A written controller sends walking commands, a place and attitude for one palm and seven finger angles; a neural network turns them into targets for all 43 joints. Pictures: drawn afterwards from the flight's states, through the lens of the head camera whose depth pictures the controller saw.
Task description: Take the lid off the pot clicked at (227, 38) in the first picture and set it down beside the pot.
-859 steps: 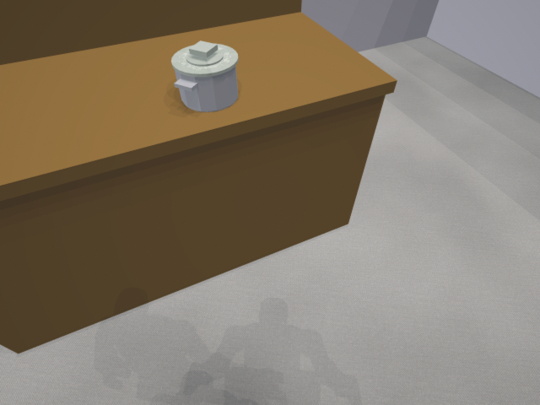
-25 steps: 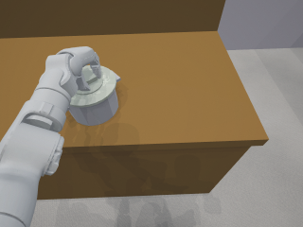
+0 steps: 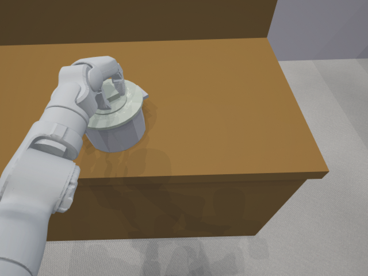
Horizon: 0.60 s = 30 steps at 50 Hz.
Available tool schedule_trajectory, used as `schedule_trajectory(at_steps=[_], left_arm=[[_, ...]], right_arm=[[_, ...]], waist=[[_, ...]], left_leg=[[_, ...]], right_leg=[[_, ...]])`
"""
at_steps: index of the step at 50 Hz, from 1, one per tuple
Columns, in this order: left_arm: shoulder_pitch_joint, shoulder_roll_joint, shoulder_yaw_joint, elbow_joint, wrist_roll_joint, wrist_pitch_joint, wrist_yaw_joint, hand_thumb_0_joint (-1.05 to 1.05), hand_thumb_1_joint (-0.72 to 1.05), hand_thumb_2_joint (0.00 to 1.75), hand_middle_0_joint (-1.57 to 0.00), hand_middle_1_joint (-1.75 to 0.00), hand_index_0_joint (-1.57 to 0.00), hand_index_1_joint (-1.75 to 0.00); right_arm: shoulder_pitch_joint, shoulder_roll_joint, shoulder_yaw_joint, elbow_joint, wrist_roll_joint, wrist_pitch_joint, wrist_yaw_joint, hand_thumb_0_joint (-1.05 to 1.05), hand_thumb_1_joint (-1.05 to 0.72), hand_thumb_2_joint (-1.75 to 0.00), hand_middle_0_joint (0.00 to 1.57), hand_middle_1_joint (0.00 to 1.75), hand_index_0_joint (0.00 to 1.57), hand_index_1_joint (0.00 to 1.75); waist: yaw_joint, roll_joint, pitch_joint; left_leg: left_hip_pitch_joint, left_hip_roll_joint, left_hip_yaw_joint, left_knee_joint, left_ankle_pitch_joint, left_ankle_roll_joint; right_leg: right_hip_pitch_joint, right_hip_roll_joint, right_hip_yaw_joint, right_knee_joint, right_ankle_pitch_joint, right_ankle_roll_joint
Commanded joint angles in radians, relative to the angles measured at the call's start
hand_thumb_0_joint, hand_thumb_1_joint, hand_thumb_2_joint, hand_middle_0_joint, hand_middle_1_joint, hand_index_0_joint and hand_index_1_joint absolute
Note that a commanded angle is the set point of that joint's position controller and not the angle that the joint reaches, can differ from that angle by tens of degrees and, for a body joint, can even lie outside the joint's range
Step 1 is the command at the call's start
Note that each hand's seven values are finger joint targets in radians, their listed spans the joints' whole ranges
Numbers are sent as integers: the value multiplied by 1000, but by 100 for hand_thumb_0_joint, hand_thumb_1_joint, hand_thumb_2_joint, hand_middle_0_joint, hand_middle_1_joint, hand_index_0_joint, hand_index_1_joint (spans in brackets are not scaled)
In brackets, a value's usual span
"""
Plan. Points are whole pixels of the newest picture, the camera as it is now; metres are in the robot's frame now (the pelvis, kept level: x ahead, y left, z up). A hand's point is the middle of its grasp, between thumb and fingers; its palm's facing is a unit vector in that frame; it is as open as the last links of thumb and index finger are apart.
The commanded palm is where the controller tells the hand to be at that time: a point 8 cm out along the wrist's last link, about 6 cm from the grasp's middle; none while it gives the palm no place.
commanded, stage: lift the lid straight up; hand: left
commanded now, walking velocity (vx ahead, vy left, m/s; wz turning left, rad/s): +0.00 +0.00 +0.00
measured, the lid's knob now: (104, 94) +0.51 +0.16 +0.12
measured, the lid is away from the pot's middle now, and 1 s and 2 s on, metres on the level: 0.00 0.02 0.02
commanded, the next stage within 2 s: move the lid sideways beside the pot in 1.94 s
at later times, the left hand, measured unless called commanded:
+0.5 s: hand (98, 80) +0.49 +0.16 +0.17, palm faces -0.39 -0.08 -0.92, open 7.6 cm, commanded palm +0.50 +0.17 +0.24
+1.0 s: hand (90, 62) +0.50 +0.16 +0.21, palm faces -0.35 -0.09 -0.93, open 7.5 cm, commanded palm +0.49 +0.17 +0.28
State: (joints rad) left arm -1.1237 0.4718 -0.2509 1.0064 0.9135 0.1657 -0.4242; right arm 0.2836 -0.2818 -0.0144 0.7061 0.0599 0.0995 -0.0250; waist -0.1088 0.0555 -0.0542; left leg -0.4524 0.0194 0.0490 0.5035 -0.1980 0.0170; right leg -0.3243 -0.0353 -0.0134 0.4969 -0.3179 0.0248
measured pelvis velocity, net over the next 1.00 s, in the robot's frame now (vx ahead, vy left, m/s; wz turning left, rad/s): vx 0.00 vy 0.00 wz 0.00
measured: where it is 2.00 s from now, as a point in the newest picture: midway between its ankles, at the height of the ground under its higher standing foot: outside the picture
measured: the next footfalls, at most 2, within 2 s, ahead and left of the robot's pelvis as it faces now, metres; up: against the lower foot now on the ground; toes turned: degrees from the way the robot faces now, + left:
none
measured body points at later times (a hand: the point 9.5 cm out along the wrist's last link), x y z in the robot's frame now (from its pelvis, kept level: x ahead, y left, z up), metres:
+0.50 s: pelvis +0.00 +0.00 +0.00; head +0.05 -0.02 +0.45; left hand +0.51 +0.16 +0.22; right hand +0.05 -0.27 -0.13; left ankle +0.03 +0.11 -0.73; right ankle -0.05 -0.14 -0.73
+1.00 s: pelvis +0.00 +0.00 +0.00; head +0.05 -0.02 +0.45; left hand +0.51 +0.17 +0.26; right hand +0.06 -0.27 -0.13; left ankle +0.03 +0.11 -0.73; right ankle -0.05 -0.14 -0.73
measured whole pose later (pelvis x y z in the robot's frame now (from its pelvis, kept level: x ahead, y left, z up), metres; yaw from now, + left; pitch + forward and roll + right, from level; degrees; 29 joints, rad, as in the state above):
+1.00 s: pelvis +0.00 +0.00 +0.00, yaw +0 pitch +8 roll +0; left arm -1.29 0.53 -0.21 1.03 0.94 0.22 -0.54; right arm 0.29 -0.29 -0.01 0.70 0.06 0.06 -0.02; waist -0.12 0.06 -0.05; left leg -0.43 0.01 0.05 0.47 -0.19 0.02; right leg -0.30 -0.04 -0.01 0.46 -0.30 0.03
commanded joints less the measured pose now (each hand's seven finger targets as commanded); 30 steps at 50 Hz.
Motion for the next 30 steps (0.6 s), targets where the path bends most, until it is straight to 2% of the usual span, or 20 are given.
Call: schedule_trajectory(at_steps=[1, 2, 3, 4, 6, 7, 8, 11, 12, 13, 15, 16, 17, 19, 20, 23, 24, 26, 28, 30], left_arm=[[-605, 206, 69, -252, -3, -19, 40, 0, 55, 102, -70, -107, -86, -114], [-618, 250, 97, -259, 8, -20, 44, 0, 55, 102, -70, -107, -86, -114], [-631, 268, 107, -273, 11, -23, 46, 0, 55, 102, -70, -107, -86, -114], [-625, 288, 126, -278, 14, -26, 47, 0, 55, 102, -70, -107, -86, -114], [-616, 215, 72, -289, -3, -27, 38, 0, 55, 102, -70, -107, -86, -114], [-608, 218, 76, -256, 0, -19, 37, 0, 55, 102, -70, -107, -86, -114], [-625, 240, 89, -271, 5, -15, 38, 0, 55, 102, -70, -107, -86, -114], [-613, 244, 95, -243, 7, -6, 38, 0, 55, 102, -70, -107, -86, -114], [-615, 253, 99, -225, 12, 1, 38, 0, 55, 102, -70, -107, -86, -114], [-622, 290, 121, -207, 21, 7, 39, 0, 55, 102, -70, -107, -86, -114], [-622, 291, 112, -162, 28, 21, 36, 0, 55, 102, -70, -107, -86, -114], [-638, 278, 105, -188, 22, 20, 33, 0, 55, 102, -70, -107, -86, -114], [-653, 303, 117, -192, 32, 23, 34, 0, 55, 102, -70, -107, -86, -114], [-678, 293, 103, -179, 43, 28, 28, 0, 55, 102, -70, -107, -86, -114], [-692, 259, 73, -186, 40, 30, 20, 0, 55, 102, -70, -107, -86, -114], [-697, 292, 96, -151, 35, 34, 3, 0, 55, 102, -70, -107, -86, -114], [-683, 297, 98, -120, 33, 38, -4, 0, 55, 102, -70, -107, -86, -114], [-709, 263, 66, -134, 21, 38, -15, 0, 55, 102, -70, -107, -86, -114], [-780, 280, 66, -193, 36, 28, -15, 0, 55, 102, -70, -107, -86, -114], [-783, 271, 68, -214, 40, 17, -17, 0, 55, 102, -70, -107, -86, -114]], right_arm=[[34, -146, -55, -99, -1, -40, -14, 0, -90, -90, 20, 30, 20, 30], [43, -148, -56, -94, -1, -43, -14, 0, -90, -90, 20, 30, 20, 30], [44, -147, -54, -99, -3, -47, -15, 0, -90, -90, 20, 30, 20, 30], [45, -146, -55, -100, -2, -52, -17, 0, -90, -90, 20, 30, 20, 30], [39, -140, -54, -105, 1, -54, -16, 0, -90, -90, 20, 30, 20, 30], [43, -143, -56, -95, -1, -57, -14, 0, -90, -90, 20, 30, 20, 30], [47, -148, -56, -94, 2, -57, -13, 0, -90, -90, 20, 30, 20, 30], [41, -149, -53, -95, 1, -62, -13, 0, -90, -90, 20, 30, 20, 30], [46, -150, -52, -90, -1, -60, -13, 0, -90, -90, 20, 30, 20, 30], [47, -154, -50, -87, 1, -60, -16, 0, -90, -90, 20, 30, 20, 30], [42, -154, -44, -84, 5, -60, -18, 0, -90, -90, 20, 30, 20, 30], [41, -155, -45, -89, 2, -62, -18, 0, -90, -90, 20, 30, 20, 30], [37, -156, -46, -90, 3, -61, -17, 0, -90, -90, 20, 30, 20, 30], [41, -154, -45, -91, 2, -66, -20, 0, -90, -90, 20, 30, 20, 30], [38, -151, -46, -94, 2, -69, -19, 0, -90, -90, 20, 30, 20, 30], [52, -160, -49, -86, 1, -72, -23, 0, -90, -90, 20, 30, 20, 30], [54, -161, -47, -84, 1, -73, -25, 0, -90, -90, 20, 30, 20, 30], [52, -164, -48, -81, 2, -75, -26, 0, -90, -90, 20, 30, 20, 30], [59, -164, -52, -79, 1, -80, -23, 0, -90, -90, 20, 30, 20, 30], [66, -158, -56, -81, -4, -92, -24, 0, -90, -90, 20, 30, 20, 30]], waist=[[-20, -37, -437], [-19, -29, -451], [-16, -13, -465], [-12, -23, -477], [-17, -23, -469], [-19, -28, -434], [-17, -28, -437], [-11, -25, -419], [-14, -49, -412], [-11, -54, -406], [-12, -71, -375], [-8, -68, -404], [-10, -51, -414], [-13, -50, -432], [-19, -37, -423], [-24, -69, -420], [-25, -97, -406], [-29, -77, -409], [-32, -19, -445], [-30, 1, -476]], left_leg=[[447, -53, -31, 21, 299, 74], [467, -50, -35, 21, 309, 73], [470, -54, -38, 19, 320, 73], [481, -52, -41, 20, 341, 74], [488, -50, -42, 21, 376, 74], [486, -48, -42, 19, 357, 73], [489, -47, -45, 13, 353, 71], [466, -51, -44, 7, 317, 72], [455, -53, -41, 3, 296, 71], [435, -56, -36, -2, 267, 71], [399, -57, -32, -13, 230, 69], [404, -57, -31, -10, 256, 71], [416, -56, -32, -7, 263, 69], [428, -58, -34, -6, 261, 70], [434, -58, -34, -6, 252, 69], [419, -60, -28, -2, 241, 74], [399, -63, -26, -6, 219, 76], [404, -61, -22, -4, 238, 76], [452, -58, -32, 2, 265, 72], [493, -57, -41, 15, 321, 74]], right_leg=[[-59, 72, -35, -59, 436, -54], [-56, 74, -34, -57, 439, -52], [-42, 75, -33, -57, 449, -53], [-32, 74, -31, -56, 464, -53], [-45, 74, -35, -60, 469, -52], [-64, 77, -39, -62, 449, -50], [-65, 77, -40, -64, 442, -51], [-60, 74, -38, -71, 425, -56], [-53, 75, -38, -71, 423, -54], [-43, 75, -35, -74, 419, -53], [-43, 72, -36, -76, 405, -53], [-22, 69, -36, -74, 435, -55], [-23, 70, -32, -69, 436, -54], [-27, 71, -31, -71, 430, -53], [-42, 71, -33, -76, 417, -52], [-31, 72, -29, -78, 432, -48], [-26, 72, -30, -83, 426, -45], [-33, 69, -31, -82, 442, -46], [-50, 73, -31, -76, 437, -47], [-58, 77, -32, -71, 448, -49]])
